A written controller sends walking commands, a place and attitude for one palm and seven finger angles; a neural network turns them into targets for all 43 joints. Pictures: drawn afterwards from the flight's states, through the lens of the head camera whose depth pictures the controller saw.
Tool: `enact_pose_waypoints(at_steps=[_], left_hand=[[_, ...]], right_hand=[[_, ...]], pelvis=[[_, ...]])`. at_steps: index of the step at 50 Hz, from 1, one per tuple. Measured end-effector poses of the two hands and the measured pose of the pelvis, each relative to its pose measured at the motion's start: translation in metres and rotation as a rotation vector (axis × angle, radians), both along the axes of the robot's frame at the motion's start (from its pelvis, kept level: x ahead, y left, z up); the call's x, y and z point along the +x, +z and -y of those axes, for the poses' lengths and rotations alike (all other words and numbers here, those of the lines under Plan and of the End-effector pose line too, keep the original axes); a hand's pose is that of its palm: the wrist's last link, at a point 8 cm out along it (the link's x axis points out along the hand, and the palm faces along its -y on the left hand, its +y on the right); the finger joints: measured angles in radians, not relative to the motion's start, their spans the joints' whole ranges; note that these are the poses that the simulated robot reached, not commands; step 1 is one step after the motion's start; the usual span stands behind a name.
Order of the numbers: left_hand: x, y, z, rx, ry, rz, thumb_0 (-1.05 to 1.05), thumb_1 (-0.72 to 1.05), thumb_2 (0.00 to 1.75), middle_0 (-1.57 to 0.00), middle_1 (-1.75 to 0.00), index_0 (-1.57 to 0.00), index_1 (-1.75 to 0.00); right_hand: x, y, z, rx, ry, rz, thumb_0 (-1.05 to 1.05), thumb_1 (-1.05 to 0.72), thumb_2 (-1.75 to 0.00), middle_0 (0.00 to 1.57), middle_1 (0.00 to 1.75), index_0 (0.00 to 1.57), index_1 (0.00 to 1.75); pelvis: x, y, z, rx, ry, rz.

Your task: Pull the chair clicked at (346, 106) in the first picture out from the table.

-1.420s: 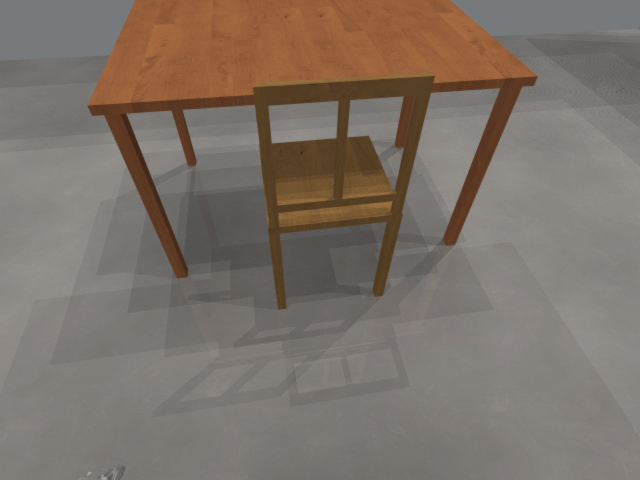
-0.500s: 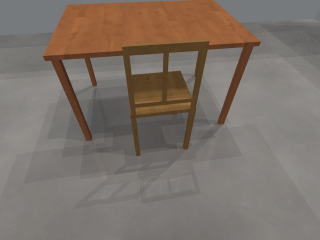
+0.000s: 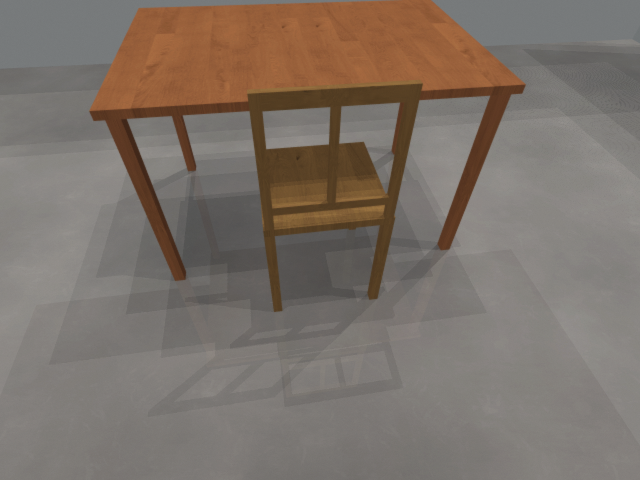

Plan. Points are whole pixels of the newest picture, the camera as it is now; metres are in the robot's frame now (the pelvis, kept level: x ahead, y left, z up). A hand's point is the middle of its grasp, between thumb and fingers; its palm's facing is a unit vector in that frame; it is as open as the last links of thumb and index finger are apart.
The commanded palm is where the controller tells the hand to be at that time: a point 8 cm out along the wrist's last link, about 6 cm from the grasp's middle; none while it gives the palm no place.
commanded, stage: look at it before walking up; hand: left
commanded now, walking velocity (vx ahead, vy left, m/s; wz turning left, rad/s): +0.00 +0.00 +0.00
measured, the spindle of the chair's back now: (333, 157) +0.87 +0.02 -0.11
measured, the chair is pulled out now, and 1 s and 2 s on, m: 0.00 0.00 0.00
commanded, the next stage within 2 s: walk to a spot facing it in 0.02 s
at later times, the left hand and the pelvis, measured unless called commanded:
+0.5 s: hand out of the picture +0.06 +0.20 -0.18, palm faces -0.11 -0.96 -0.27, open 7.4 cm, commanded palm none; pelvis -0.02 -0.01 -0.02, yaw -8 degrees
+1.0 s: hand out of the picture +0.09 +0.22 -0.17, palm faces -0.31 -0.92 -0.24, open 7.4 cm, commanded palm none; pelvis -0.05 +0.03 -0.01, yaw -25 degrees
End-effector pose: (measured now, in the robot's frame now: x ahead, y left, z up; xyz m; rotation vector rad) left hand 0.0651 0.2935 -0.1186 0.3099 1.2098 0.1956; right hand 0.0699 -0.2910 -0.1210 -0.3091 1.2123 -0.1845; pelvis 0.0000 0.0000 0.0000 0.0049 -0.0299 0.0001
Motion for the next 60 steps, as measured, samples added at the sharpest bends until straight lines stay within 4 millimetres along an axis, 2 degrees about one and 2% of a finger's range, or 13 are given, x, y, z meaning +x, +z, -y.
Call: enact_pose_waypoints(at_steps=[14, 21, 26, 28, 32, 35, 39, 42, 44, 47, 52, 56, 60], left_hand=[[-0.003, -0.006, 0.004, -0.006, -0.003, -0.029, 0.00, 0.90, 0.90, -0.21, -0.30, -0.20, -0.30], [-0.005, -0.022, 0.029, -0.048, -0.057, -0.064, 0.00, 0.90, 0.90, -0.20, -0.29, -0.20, -0.30], [-0.009, -0.030, 0.055, -0.066, -0.080, -0.055, 0.00, 0.90, 0.90, -0.20, -0.29, -0.20, -0.30], [-0.015, -0.031, 0.063, -0.074, -0.077, -0.047, 0.00, 0.90, 0.90, -0.20, -0.29, -0.20, -0.30], [-0.026, -0.025, 0.071, -0.090, -0.084, -0.077, 0.00, 0.90, 0.90, -0.21, -0.30, -0.20, -0.30], [-0.029, -0.022, 0.070, -0.097, -0.110, -0.100, 0.00, 0.90, 0.90, -0.21, -0.30, -0.20, -0.30], [-0.024, -0.023, 0.057, -0.098, -0.151, -0.107, 0.00, 0.90, 0.90, -0.21, -0.30, -0.20, -0.30], [-0.013, -0.028, 0.042, -0.098, -0.187, -0.097, 0.00, 0.90, 0.90, -0.21, -0.30, -0.20, -0.30], [-0.001, -0.034, 0.033, -0.100, -0.211, -0.082, 0.00, 0.90, 0.90, -0.21, -0.30, -0.20, -0.30], [0.019, -0.029, 0.026, -0.099, -0.257, -0.050, 0.01, 0.90, 0.90, -0.21, -0.30, -0.20, -0.30], [0.048, -0.020, 0.029, -0.100, -0.344, -0.013, 0.00, 0.90, 0.90, -0.20, -0.29, -0.20, -0.30], [0.069, -0.017, 0.052, -0.095, -0.443, -0.009, 0.01, 0.91, 0.90, -0.20, -0.29, -0.19, -0.30], [0.088, -0.015, 0.091, -0.097, -0.552, 0.024, 0.01, 0.91, 0.90, -0.20, -0.29, -0.19, -0.30]], right_hand=[[-0.001, -0.001, -0.003, -0.003, -0.034, 0.025, 0.00, -0.91, -0.90, 0.20, 0.29, 0.21, 0.30], [-0.026, -0.019, -0.018, 0.056, -0.120, 0.045, 0.00, -0.91, -0.90, 0.20, 0.29, 0.21, 0.30], [-0.049, -0.043, -0.017, 0.106, -0.173, 0.020, 0.00, -0.90, -0.90, 0.20, 0.29, 0.21, 0.30], [-0.056, -0.046, -0.016, 0.112, -0.188, -0.002, 0.01, -0.91, -0.90, 0.20, 0.29, 0.21, 0.30], [-0.061, -0.035, -0.017, 0.112, -0.214, 0.013, 0.01, -0.91, -0.90, 0.20, 0.29, 0.21, 0.30], [-0.063, -0.025, -0.020, 0.104, -0.246, 0.052, 0.01, -0.91, -0.90, 0.20, 0.29, 0.20, 0.30], [-0.066, -0.012, -0.026, 0.079, -0.289, 0.111, 0.01, -0.91, -0.90, 0.20, 0.29, 0.20, 0.30], [-0.074, -0.005, -0.033, 0.046, -0.320, 0.156, 0.01, -0.91, -0.90, 0.20, 0.29, 0.20, 0.30], [-0.086, -0.002, -0.039, 0.020, -0.338, 0.170, 0.00, -0.91, -0.90, 0.20, 0.29, 0.20, 0.30], [-0.111, 0.005, -0.049, 0.006, -0.372, 0.150, 0.00, -0.91, -0.90, 0.20, 0.29, 0.21, 0.30], [-0.150, 0.007, -0.059, 0.003, -0.451, 0.118, 0.01, -0.90, -0.90, 0.20, 0.29, 0.21, 0.30], [-0.187, -0.001, -0.065, 0.022, -0.539, 0.099, 0.01, -0.90, -0.90, 0.20, 0.29, 0.21, 0.30], [-0.235, -0.019, -0.068, 0.054, -0.637, 0.051, 0.00, -0.90, -0.90, 0.20, 0.30, 0.21, 0.30]], pelvis=[[-0.001, -0.003, -0.001, 0.002, -0.043, -0.003], [-0.010, -0.014, 0.004, 0.023, -0.113, -0.005], [-0.018, -0.027, 0.014, 0.018, -0.146, 0.010], [-0.021, -0.027, 0.016, 0.018, -0.152, 0.001], [-0.029, -0.018, 0.013, 0.022, -0.189, -0.015], [-0.033, -0.012, 0.008, 0.032, -0.231, -0.029], [-0.038, -0.009, -0.003, 0.035, -0.290, -0.045], [-0.042, -0.012, -0.017, 0.025, -0.328, -0.052], [-0.046, -0.015, -0.024, 0.021, -0.346, -0.045], [-0.049, -0.010, -0.030, 0.008, -0.385, -0.027], [-0.052, -0.006, -0.034, -0.015, -0.466, -0.009], [-0.058, -0.007, -0.031, -0.020, -0.531, -0.003], [-0.066, -0.015, -0.019, -0.018, -0.596, -0.006]])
